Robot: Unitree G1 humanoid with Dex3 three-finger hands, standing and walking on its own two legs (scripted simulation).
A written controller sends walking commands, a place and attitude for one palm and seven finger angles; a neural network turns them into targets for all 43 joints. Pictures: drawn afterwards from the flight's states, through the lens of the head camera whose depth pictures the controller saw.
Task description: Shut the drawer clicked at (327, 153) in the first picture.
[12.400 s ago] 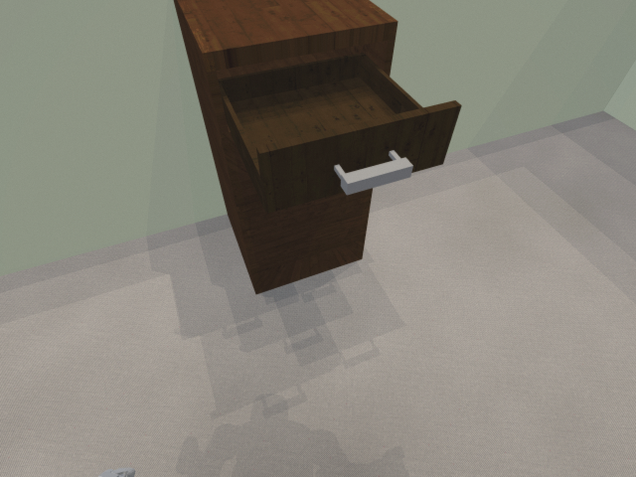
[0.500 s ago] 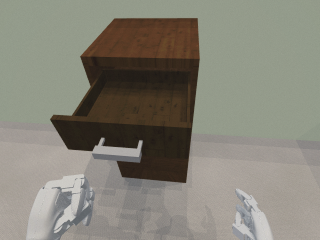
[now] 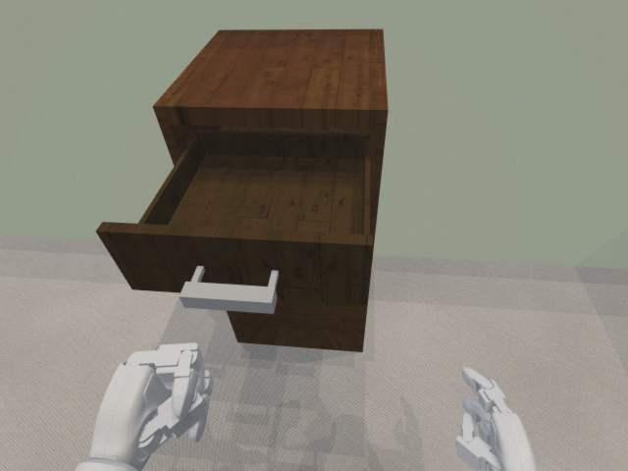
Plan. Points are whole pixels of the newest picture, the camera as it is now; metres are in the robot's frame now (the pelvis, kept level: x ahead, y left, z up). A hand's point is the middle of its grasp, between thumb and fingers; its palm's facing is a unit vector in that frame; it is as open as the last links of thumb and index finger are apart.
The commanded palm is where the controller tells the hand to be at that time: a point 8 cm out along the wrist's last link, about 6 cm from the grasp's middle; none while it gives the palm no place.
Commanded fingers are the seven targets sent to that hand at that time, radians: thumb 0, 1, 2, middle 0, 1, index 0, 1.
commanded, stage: bring the fist close to the handle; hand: left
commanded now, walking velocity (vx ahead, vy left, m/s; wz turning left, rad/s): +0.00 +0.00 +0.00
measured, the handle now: (233, 285) +0.36 +0.16 +0.04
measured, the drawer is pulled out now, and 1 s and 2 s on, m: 0.30 0.30 0.26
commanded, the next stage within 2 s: push the drawer shut in 1.24 s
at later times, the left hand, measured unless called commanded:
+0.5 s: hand (212, 378) +0.21 +0.14 +0.07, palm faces +0.01 -1.00 -0.04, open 3.3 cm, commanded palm +0.18 +0.19 +0.07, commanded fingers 0.00 0.90 0.90 -1.40 -1.60 -1.40 -1.60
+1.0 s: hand (240, 354) +0.26 +0.12 +0.03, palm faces -0.06 -1.00 -0.03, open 3.3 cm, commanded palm +0.23 +0.19 +0.03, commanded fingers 0.00 0.90 0.90 -1.40 -1.60 -1.40 -1.60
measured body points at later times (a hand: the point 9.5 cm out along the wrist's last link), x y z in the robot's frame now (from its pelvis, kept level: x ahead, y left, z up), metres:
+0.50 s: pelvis +0.00 +0.00 -0.01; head +0.02 -0.02 +0.44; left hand +0.20 +0.19 +0.08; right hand +0.17 -0.23 -0.08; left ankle +0.00 +0.11 -0.71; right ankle +0.01 -0.08 -0.71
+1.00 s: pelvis +0.00 +0.00 -0.03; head +0.05 -0.01 +0.42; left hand +0.25 +0.18 +0.04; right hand +0.16 -0.23 -0.12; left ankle +0.00 +0.11 -0.71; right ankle +0.01 -0.08 -0.71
